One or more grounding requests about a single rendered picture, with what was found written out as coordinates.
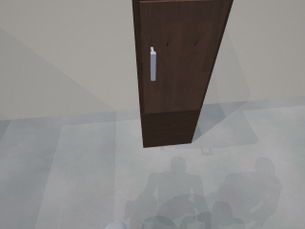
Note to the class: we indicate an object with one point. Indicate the cupboard door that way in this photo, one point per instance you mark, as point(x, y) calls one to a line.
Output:
point(184, 34)

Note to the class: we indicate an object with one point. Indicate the handle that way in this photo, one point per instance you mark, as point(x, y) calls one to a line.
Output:
point(153, 65)

